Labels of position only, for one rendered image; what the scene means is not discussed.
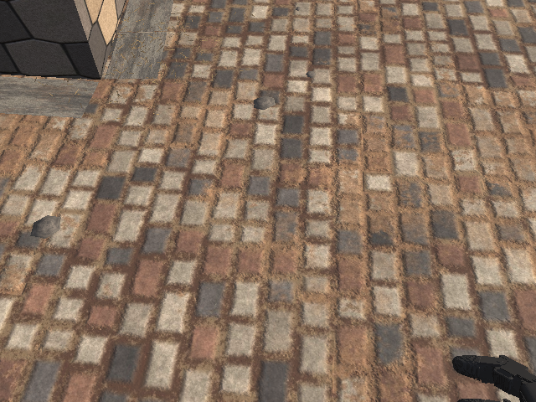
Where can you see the right robot hand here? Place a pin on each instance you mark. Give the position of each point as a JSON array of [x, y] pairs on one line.
[[505, 373]]

